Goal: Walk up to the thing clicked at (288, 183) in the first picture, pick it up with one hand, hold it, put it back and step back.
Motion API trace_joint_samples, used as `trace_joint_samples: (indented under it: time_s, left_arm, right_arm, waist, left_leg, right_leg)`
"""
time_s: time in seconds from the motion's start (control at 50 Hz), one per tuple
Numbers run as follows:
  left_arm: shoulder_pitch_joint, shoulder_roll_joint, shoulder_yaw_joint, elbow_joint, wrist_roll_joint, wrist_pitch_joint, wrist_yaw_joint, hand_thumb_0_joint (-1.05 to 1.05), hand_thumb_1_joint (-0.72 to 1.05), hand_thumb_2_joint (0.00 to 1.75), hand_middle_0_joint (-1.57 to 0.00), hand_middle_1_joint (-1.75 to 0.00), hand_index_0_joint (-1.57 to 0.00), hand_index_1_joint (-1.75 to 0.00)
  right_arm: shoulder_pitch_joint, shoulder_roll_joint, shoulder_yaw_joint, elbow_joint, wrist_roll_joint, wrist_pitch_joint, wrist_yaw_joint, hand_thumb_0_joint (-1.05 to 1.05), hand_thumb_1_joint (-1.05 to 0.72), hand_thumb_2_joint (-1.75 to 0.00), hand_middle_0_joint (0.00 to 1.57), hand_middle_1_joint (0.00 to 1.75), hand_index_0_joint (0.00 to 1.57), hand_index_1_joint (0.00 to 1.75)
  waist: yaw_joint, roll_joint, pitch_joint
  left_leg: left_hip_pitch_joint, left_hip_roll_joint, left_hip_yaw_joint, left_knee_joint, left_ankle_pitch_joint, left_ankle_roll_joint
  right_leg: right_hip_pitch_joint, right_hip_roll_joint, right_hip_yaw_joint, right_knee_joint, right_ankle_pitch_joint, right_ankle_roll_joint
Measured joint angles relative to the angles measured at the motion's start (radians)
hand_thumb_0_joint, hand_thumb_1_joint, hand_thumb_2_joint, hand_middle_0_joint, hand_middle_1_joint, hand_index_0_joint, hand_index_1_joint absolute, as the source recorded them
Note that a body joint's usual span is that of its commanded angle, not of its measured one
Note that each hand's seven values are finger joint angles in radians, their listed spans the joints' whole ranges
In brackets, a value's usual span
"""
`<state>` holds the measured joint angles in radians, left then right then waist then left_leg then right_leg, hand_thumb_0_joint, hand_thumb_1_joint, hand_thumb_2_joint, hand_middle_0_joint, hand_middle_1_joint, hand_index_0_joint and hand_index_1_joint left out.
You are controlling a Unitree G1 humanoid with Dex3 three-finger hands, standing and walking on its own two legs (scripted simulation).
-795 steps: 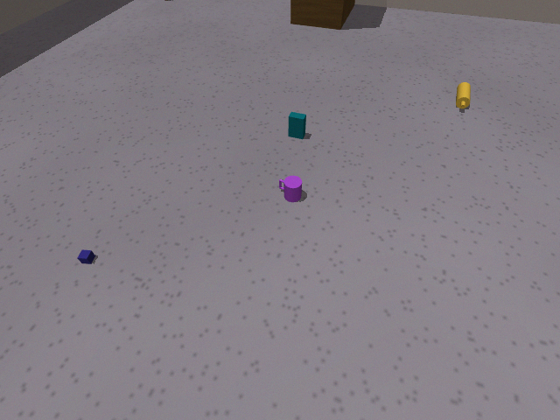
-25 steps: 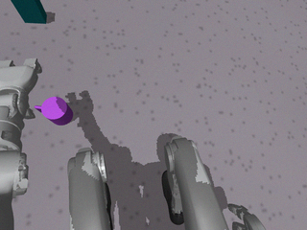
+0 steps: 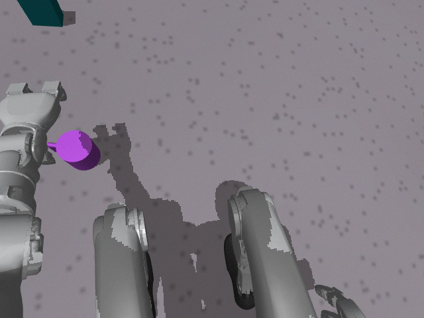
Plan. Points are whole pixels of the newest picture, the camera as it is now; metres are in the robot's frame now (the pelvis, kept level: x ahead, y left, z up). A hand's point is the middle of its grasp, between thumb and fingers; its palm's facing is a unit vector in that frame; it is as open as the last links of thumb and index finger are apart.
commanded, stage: withdraw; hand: left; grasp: from above
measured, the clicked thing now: (73, 150) +0.50 +0.30 -0.35
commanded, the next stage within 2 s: none
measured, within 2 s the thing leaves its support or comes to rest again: neither
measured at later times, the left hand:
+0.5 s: hand (36, 125) +0.48 +0.29 -0.11, palm faces -0.40 -0.03 -0.91, open 13.9 cm
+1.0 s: hand (33, 127) +0.48 +0.30 -0.11, palm faces -0.43 -0.02 -0.90, open 14.0 cm
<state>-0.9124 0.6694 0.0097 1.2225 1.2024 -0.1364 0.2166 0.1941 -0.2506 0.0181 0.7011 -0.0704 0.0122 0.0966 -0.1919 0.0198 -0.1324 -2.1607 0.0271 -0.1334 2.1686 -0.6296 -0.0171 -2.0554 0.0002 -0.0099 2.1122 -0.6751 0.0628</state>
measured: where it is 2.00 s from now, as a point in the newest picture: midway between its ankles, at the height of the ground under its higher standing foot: (193, 291)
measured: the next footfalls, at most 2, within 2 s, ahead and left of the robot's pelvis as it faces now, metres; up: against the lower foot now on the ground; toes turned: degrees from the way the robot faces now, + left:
none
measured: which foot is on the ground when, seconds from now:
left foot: down 0.00-1.00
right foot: down 0.00-1.00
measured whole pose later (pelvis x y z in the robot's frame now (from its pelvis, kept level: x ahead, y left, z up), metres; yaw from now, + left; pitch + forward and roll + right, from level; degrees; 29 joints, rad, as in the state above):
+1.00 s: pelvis +0.00 +0.00 +0.00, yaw +0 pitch +36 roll -8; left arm -0.93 0.69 0.00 1.23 1.18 -0.07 0.19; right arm 0.20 -0.24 0.01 0.69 -0.07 0.02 0.09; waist -0.20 0.03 -0.14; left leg -2.16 0.03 -0.13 2.16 -0.63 -0.01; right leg -2.05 0.00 -0.01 2.10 -0.67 0.07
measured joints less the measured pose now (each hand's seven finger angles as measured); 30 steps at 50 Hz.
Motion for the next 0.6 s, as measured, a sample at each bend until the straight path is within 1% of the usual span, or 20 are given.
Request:
trace_joint_samples:
  time_s: [0.04, 0.1, 0.18, 0.22, 0.26, 0.32, 0.38, 0.42, 0.46, 0.54, 0.6]
  left_arm:
    - [-0.008, 0.007, 0.01, 0.006, 0.005, 0.007, 0.011, 0.0, -0.47, 0.94, -0.12, -0.98, -0.13, -0.96]
    - [-0.02, 0.02, 0.016, 0.018, 0.002, 0.025, 0.008, 0.0, -0.47, 0.94, -0.12, -0.98, -0.13, -0.96]
    - [-0.028, 0.026, -0.002, 0.033, -0.024, 0.044, -0.021, 0.0, -0.47, 0.94, -0.12, -0.98, -0.12, -0.96]
    - [-0.027, 0.022, -0.015, 0.035, -0.035, 0.043, -0.04, 0.0, -0.47, 0.94, -0.12, -0.97, -0.12, -0.96]
    - [-0.022, 0.016, -0.024, 0.029, -0.039, 0.034, -0.053, 0.0, -0.47, 0.94, -0.12, -0.97, -0.12, -0.96]
    - [-0.014, 0.009, -0.026, 0.015, -0.031, 0.013, -0.052, 0.0, -0.47, 0.94, -0.12, -0.98, -0.13, -0.96]
    - [-0.009, 0.01, -0.011, -0.008, -0.012, -0.001, -0.035, 0.0, -0.47, 0.94, -0.12, -0.98, -0.13, -0.96]
    - [-0.007, 0.012, 0.001, -0.02, -0.003, 0.002, -0.021, 0.0, -0.47, 0.94, -0.12, -0.98, -0.12, -0.96]
    - [-0.009, 0.015, 0.006, -0.02, -0.001, 0.014, -0.012, 0.0, -0.48, 0.94, -0.12, -0.98, -0.12, -0.96]
    - [-0.01, 0.019, 0.002, -0.002, -0.017, 0.04, -0.022, 0.0, -0.47, 0.94, -0.12, -0.97, -0.12, -0.96]
    - [-0.008, 0.011, -0.018, 0.01, -0.037, 0.047, -0.042, 0.0, -0.47, 0.94, -0.12, -0.97, -0.12, -0.96]
  right_arm:
    - [-0.003, 0.001, 0.001, -0.004, -0.001, 0.001, -0.001, 0.0, -0.92, -0.9, 0.2, 0.3, 0.2, 0.3]
    - [-0.005, 0.002, 0.001, -0.009, 0.0, 0.003, -0.003, 0.0, -0.92, -0.9, 0.2, 0.3, 0.2, 0.3]
    - [0.0, 0.002, 0.0, -0.011, 0.003, 0.004, -0.002, 0.0, -0.92, -0.9, 0.2, 0.3, 0.2, 0.3]
    - [0.003, 0.001, 0.0, -0.009, 0.006, 0.003, -0.002, 0.0, -0.92, -0.9, 0.2, 0.3, 0.2, 0.3]
    - [0.006, -0.001, -0.001, -0.007, 0.007, 0.002, -0.002, 0.0, -0.92, -0.9, 0.2, 0.3, 0.2, 0.3]
    - [0.008, -0.004, 0.001, -0.004, 0.005, 0.002, -0.002, 0.0, -0.92, -0.9, 0.2, 0.3, 0.2, 0.3]
    - [0.008, -0.006, 0.001, -0.005, 0.003, 0.003, -0.004, 0.0, -0.92, -0.9, 0.2, 0.3, 0.2, 0.3]
    - [0.008, -0.007, -0.001, -0.009, 0.003, 0.006, -0.004, 0.0, -0.92, -0.9, 0.2, 0.3, 0.2, 0.3]
    - [0.006, -0.006, -0.003, -0.012, 0.004, 0.01, -0.004, 0.0, -0.92, -0.9, 0.2, 0.3, 0.2, 0.3]
    - [0.004, -0.004, -0.006, -0.016, 0.005, 0.015, -0.004, 0.0, -0.92, -0.9, 0.2, 0.3, 0.2, 0.3]
    - [0.007, -0.003, -0.006, -0.014, 0.008, 0.013, -0.003, 0.0, -0.92, -0.9, 0.2, 0.3, 0.2, 0.3]
  waist:
    - [-0.005, 0.002, 0.0]
    - [-0.009, 0.007, -0.005]
    - [-0.003, 0.01, -0.014]
    - [0.001, 0.008, -0.014]
    - [0.005, 0.005, -0.012]
    - [0.006, -0.001, -0.006]
    - [0.001, -0.003, -0.001]
    - [-0.003, -0.002, 0.0]
    - [-0.005, 0.0, -0.001]
    - [-0.005, 0.007, -0.008]
    - [0.002, 0.008, -0.013]
  left_leg:
    - [0.0, 0.0, -0.001, 0.001, 0.0, 0.0]
    - [0.001, 0.001, -0.001, -0.001, 0.0, 0.0]
    - [0.006, 0.005, 0.001, -0.008, -0.002, 0.003]
    - [0.01, 0.005, 0.003, -0.012, -0.002, 0.004]
    - [0.013, 0.005, 0.004, -0.014, -0.002, 0.003]
    - [0.012, 0.004, 0.004, -0.013, -0.002, 0.003]
    - [0.008, 0.002, 0.001, -0.008, -0.001, 0.002]
    - [0.008, 0.0, 0.0, -0.006, -0.001, 0.001]
    - [0.01, 0.0, 0.0, -0.007, -0.001, 0.002]
    - [0.016, 0.002, 0.001, -0.016, 0.0, 0.004]
    - [0.02, 0.004, 0.006, -0.025, 0.002, 0.006]
  right_leg:
    - [0.0, 0.0, -0.001, 0.001, 0.0, 0.0]
    - [0.0, 0.001, -0.001, -0.003, 0.001, 0.002]
    - [0.004, 0.004, 0.001, -0.011, 0.003, 0.005]
    - [0.007, 0.004, 0.002, -0.014, 0.003, 0.003]
    - [0.009, 0.004, 0.002, -0.015, 0.002, -0.001]
    - [0.01, 0.003, 0.002, -0.015, 0.002, -0.001]
    - [0.009, 0.002, 0.0, -0.011, 0.002, 0.0]
    - [0.009, 0.0, -0.001, -0.009, 0.0, -0.001]
    - [0.011, 0.001, -0.001, -0.01, 0.001, 0.0]
    - [0.016, 0.002, -0.001, -0.02, 0.004, 0.0]
    - [0.018, 0.003, 0.002, -0.027, 0.006, 0.0]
